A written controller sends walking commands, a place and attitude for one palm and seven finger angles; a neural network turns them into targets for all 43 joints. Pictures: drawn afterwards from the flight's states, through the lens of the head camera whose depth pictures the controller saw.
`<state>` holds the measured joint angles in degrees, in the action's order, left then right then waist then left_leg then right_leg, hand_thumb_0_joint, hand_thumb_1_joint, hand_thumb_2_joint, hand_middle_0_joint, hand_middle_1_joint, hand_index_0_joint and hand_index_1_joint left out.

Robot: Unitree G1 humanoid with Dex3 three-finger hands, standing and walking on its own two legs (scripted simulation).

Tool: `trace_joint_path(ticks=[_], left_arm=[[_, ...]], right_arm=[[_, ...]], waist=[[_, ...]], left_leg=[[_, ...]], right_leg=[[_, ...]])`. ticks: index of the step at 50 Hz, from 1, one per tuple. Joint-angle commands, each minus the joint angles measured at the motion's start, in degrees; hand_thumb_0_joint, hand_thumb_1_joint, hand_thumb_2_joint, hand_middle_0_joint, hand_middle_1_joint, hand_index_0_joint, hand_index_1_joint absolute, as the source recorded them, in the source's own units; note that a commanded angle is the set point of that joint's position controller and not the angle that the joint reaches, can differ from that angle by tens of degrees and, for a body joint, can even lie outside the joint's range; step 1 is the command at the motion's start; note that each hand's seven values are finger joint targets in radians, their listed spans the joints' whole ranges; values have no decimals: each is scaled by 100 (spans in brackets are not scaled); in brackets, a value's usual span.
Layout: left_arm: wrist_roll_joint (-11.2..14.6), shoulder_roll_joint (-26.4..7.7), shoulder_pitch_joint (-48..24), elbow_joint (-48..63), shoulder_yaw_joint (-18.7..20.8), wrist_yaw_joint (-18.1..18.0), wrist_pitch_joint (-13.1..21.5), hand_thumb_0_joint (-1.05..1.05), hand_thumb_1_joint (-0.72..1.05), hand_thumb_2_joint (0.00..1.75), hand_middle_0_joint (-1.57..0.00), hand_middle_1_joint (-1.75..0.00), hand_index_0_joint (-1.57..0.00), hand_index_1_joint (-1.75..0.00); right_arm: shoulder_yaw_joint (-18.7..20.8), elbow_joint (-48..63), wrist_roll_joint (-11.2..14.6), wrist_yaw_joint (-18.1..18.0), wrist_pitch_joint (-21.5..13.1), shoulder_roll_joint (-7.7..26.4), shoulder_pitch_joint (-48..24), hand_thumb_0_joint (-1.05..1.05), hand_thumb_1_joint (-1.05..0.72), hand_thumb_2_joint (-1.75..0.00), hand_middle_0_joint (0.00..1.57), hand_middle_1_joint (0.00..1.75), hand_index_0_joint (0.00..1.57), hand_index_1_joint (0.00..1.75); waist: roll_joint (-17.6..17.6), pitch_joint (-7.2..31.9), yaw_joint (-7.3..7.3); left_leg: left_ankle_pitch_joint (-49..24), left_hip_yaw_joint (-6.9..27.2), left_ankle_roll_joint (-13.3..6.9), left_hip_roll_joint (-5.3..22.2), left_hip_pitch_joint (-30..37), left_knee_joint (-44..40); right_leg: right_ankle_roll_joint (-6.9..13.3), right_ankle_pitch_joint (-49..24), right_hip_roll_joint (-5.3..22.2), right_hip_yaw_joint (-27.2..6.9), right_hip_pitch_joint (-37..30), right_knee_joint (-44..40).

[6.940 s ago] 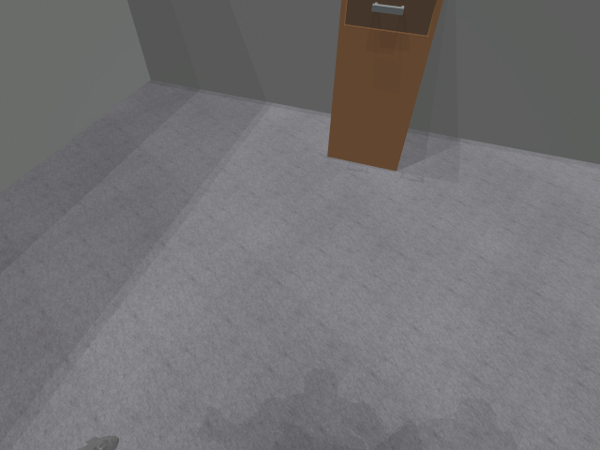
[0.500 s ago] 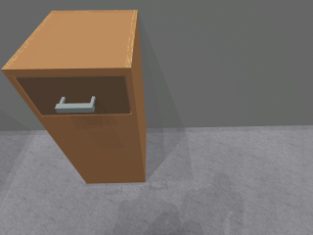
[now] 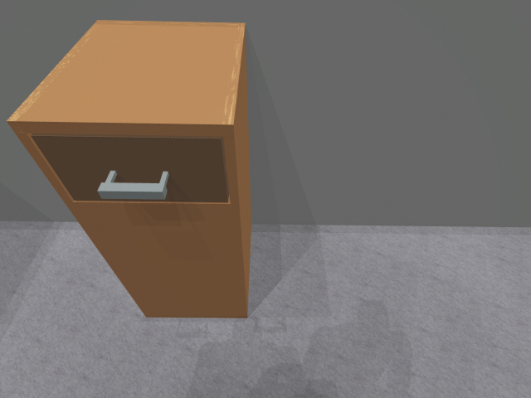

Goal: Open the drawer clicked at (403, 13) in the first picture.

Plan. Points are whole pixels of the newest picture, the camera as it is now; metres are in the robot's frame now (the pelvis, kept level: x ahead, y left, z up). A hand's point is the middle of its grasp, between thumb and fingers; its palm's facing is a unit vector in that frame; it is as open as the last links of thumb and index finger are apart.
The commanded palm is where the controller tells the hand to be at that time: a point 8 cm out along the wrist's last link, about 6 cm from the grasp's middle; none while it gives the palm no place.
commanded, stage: come to a stop and stand still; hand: left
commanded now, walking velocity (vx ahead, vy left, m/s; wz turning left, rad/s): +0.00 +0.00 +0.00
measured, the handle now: (136, 183) +0.48 +0.29 +0.02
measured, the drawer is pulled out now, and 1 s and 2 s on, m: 0.00 0.00 0.00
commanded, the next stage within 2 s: look again from close up in 0.10 s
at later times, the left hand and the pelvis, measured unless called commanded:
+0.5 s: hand out of the picture +0.01 +0.22 -0.18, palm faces +0.00 -0.97 -0.23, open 7.4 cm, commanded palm none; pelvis -0.02 +0.04 -0.01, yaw -1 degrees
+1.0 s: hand out of the picture +0.12 +0.25 -0.06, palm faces -0.04 -0.60 -0.80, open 7.7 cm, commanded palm +0.08 +0.27 -0.03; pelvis -0.06 +0.03 -0.02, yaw +0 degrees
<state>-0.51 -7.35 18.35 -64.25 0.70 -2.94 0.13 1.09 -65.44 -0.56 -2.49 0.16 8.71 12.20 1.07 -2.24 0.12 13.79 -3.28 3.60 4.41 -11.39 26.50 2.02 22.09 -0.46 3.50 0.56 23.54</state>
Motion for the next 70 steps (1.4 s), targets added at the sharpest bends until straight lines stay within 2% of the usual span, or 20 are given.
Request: trace_joint_path(ticks=[1,9,10,11,13,16,18,20,22,32,39,40,41,42,44,46,48,53,63,70], left_arm=[[-3,-660,482,87,100,-6,60,0,90,90,-20,-30,-20,-30],[5,-702,423,109,88,9,55,0,90,90,-20,-30,-20,-30],[-131,-847,874,74,60,-191,300,0,90,90,-20,-30,-20,-30],[-165,-1082,534,378,142,-160,364,0,90,90,-20,-30,-20,-30],[-105,-1112,197,644,127,-123,402,0,90,90,-20,-30,-20,-30],[20,-853,308,860,103,-110,280,0,90,90,-20,-30,-20,-30],[17,-603,349,833,19,-68,105,0,90,90,-20,-30,-20,-30],[-30,-679,564,729,7,-17,63,0,90,90,-20,-30,-20,-30],[-56,-860,368,758,-17,5,78,0,90,90,-20,-30,-20,-30],[-54,-950,344,709,4,60,25,0,90,90,-20,-30,-20,-30],[-51,-1006,380,545,-17,74,106,0,90,90,-20,-30,-20,-30],[-134,-867,489,488,-55,-114,154,0,90,90,-20,-30,-20,-30],[-1143,-2929,-3743,9065,115,-321,1188,0,88,89,-20,-32,-20,-32],[-1192,-2584,-991,7605,385,-801,839,0,85,88,-20,-33,-20,-33],[-1391,-747,766,6716,-717,-1077,-134,0,81,86,-21,-36,-21,-36],[-2456,-1717,200,7140,-178,-1566,-84,0,76,84,-21,-39,-21,-39],[-3692,-1672,416,6437,-120,-1908,-160,0,71,82,-21,-42,-21,-42],[-5837,-1544,1851,5727,29,-2373,-160,0,60,77,-22,-50,-22,-50],[-5924,-2849,-1796,8051,668,-2380,530,0,36,67,-24,-64,-24,-64],[-5622,-2776,-1139,7477,647,-2176,346,0,20,60,-25,-75,-25,-75]], right_arm=[[37,129,7,-25,-39,517,375,0,-90,-90,20,30,20,30],[19,130,12,-10,-58,569,336,0,-90,-90,20,30,20,30],[52,678,36,80,-152,727,-299,0,-90,-90,20,30,20,30],[16,909,13,146,-125,330,61,0,-90,-90,20,30,20,30],[33,916,-25,150,-143,405,589,0,-90,-90,20,30,20,30],[95,857,-48,90,-198,832,959,0,-90,-90,20,30,20,30],[64,879,-35,43,-126,854,638,0,-90,-90,20,30,20,30],[11,1043,-29,77,-83,722,223,0,-90,-90,20,30,20,30],[-8,1058,-26,136,-72,612,332,0,-90,-90,20,30,20,30],[55,843,-28,144,-123,951,377,0,-90,-90,20,30,20,30],[35,652,2,145,-163,946,411,0,-90,-90,20,30,20,30],[18,1014,24,182,-137,952,107,0,-90,-90,20,30,20,30],[126,2967,380,-119,-1041,1633,363,0,-90,-90,20,30,20,30],[-16,2535,274,-406,-1549,1274,-64,0,-90,-90,20,30,20,30],[78,2449,462,-450,-1817,915,-153,0,-90,-90,20,30,20,30],[133,2855,187,-440,-1713,1243,-385,0,-90,-90,20,30,20,30],[219,3239,-9,-335,-1394,1207,-467,0,-90,-90,20,30,20,30],[352,3919,-223,185,-402,1084,-1203,0,-90,-90,20,30,20,30],[233,4092,-419,-16,-41,935,-1447,0,-90,-90,20,30,20,30],[208,3970,-300,-6,-67,965,-1349,0,-90,-90,20,30,20,30]], waist=[[-67,-62,-21],[-51,-161,11],[288,-469,237],[670,-255,-118],[530,700,-274],[-124,936,-207],[-1300,65,35],[-540,-605,199],[-117,-554,-15],[-369,-283,63],[-128,-104,13],[90,-628,45],[-1449,2230,-480],[-2008,2442,146],[-1033,1088,-115],[-405,788,-186],[241,901,-77],[773,995,873],[-224,1616,124],[-450,1811,268]], left_leg=[[-2217,100,-346,249,616,-4],[-2092,181,-373,253,621,-181],[-1689,-204,-278,103,-102,1478],[518,-15,-420,-211,-984,1502],[415,-203,-530,-388,-711,839],[-2972,474,-902,270,484,613],[-2906,992,-1188,728,-144,77],[-1079,834,-958,362,-935,99],[-267,481,-664,22,-623,207],[912,975,-740,263,-636,-785],[36,704,-683,190,-174,-511],[-456,449,-443,148,-647,479],[-1443,263,-701,-415,1318,-15],[-1673,450,-545,-34,1801,30],[-136,552,-513,-70,307,-159],[535,596,-544,-257,-556,237],[219,459,-501,-399,-1068,810],[27,210,-414,-549,-2158,1467],[66,288,-631,-694,-1350,2215],[-382,312,-611,-661,-1310,2072]], right_leg=[[-130,-3287,707,-349,676,-325],[-135,-2755,713,-328,701,-445],[-601,-5790,1050,-1066,1289,-607],[-274,-6973,1264,-840,409,54],[156,-7204,1042,-492,-322,861],[-12,-3837,513,-282,815,1480],[-76,-101,111,-90,1236,1178],[41,-184,248,-398,1250,317],[138,-288,542,-786,1618,-78],[-21,28,335,-460,1409,187],[-16,-397,484,-661,1479,-86],[-34,-1101,647,-822,1694,-438],[162,-1837,23,-559,1876,499],[123,-875,109,-18,2201,1142],[-39,-305,36,74,2645,1237],[-3,-226,-41,25,3024,1038],[7,58,-160,46,3485,1296],[248,72,-108,-679,3612,1550],[11,-222,69,-1247,3710,1302],[-26,-1239,15,-1065,3268,1403]])
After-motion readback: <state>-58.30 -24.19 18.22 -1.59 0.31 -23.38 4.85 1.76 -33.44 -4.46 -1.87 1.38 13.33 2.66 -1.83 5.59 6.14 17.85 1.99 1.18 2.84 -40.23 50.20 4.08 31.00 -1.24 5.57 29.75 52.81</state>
